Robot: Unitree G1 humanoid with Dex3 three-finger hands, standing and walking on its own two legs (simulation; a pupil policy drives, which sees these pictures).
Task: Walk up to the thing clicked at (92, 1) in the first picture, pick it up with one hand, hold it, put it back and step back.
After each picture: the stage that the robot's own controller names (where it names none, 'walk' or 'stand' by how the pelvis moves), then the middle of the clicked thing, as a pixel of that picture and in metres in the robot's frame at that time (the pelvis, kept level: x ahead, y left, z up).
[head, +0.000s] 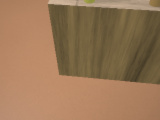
stand; out of the picture +0.99 -0.05 +0.11
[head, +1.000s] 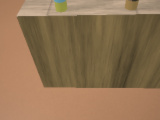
walk; out of the picture +0.89 +0.16 +0.13
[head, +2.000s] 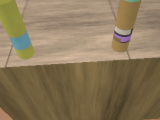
walk; (16, 31) +0.51 +0.27 +0.12
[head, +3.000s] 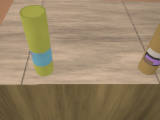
stand; (39, 45) +0.43 +0.16 +0.13
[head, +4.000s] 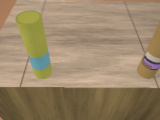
stand; (37, 49) +0.42 +0.16 +0.11
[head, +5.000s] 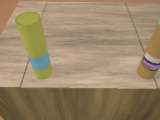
stand; (37, 50) +0.43 +0.17 +0.11
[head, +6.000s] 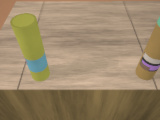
stand; (33, 52) +0.42 +0.18 +0.11
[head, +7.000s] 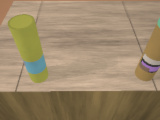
stand; (32, 53) +0.41 +0.18 +0.11
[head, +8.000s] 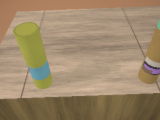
rise first; (36, 59) +0.39 +0.18 +0.11
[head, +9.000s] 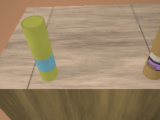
go down; (42, 52) +0.42 +0.17 +0.11
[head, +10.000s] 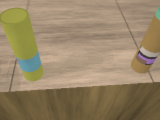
go down; (26, 50) +0.41 +0.17 +0.12
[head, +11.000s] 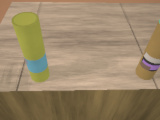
go down; (34, 52) +0.41 +0.16 +0.12
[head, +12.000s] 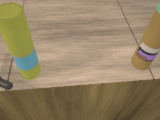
close in; (21, 47) +0.41 +0.18 +0.13
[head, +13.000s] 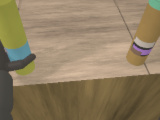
close; (14, 40) +0.43 +0.19 +0.15
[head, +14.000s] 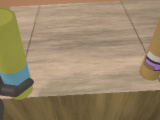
lift; (11, 62) +0.31 +0.18 +0.20
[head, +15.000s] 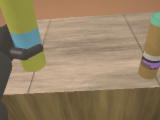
lift; (23, 26) +0.34 +0.15 +0.30
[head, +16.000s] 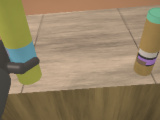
hold; (18, 41) +0.34 +0.17 +0.25
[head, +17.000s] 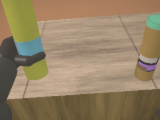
crouch; (26, 36) +0.36 +0.16 +0.26
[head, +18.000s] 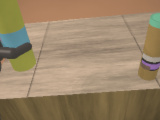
crouch; (10, 26) +0.35 +0.18 +0.31
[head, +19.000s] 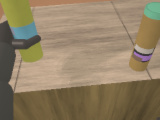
lower; (21, 21) +0.44 +0.17 +0.24
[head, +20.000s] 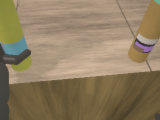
lower; (11, 35) +0.44 +0.20 +0.15
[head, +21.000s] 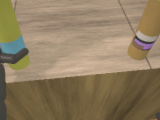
lower; (8, 34) +0.44 +0.20 +0.15
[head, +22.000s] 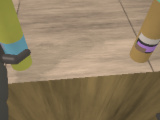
lower; (10, 35) +0.44 +0.20 +0.15
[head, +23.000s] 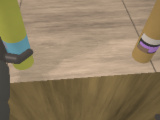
rest; (13, 34) +0.44 +0.19 +0.15
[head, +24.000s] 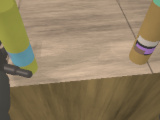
withdraw; (17, 43) +0.41 +0.18 +0.15
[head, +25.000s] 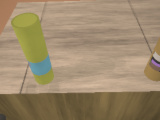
sink last; (36, 54) +0.39 +0.17 +0.13
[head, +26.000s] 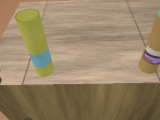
stand; (37, 47) +0.43 +0.18 +0.12
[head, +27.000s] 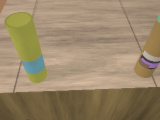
stand; (30, 52) +0.40 +0.18 +0.12
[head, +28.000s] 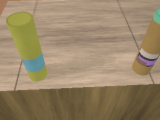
stand; (30, 51) +0.41 +0.18 +0.11
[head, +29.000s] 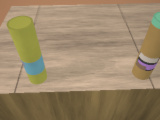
walk; (30, 54) +0.41 +0.18 +0.12
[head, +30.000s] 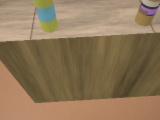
walk; (43, 1) +0.60 +0.17 +0.12
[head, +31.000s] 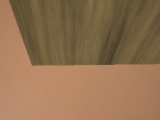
walk; out of the picture +0.98 +0.14 +0.13
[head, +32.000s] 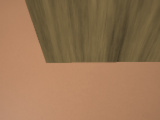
stand; out of the picture +1.13 +0.18 +0.12
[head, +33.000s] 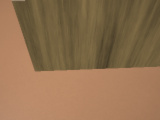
stand; out of the picture +1.10 +0.18 +0.11
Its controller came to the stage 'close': yes
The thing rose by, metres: 0.20
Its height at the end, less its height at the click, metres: +0.00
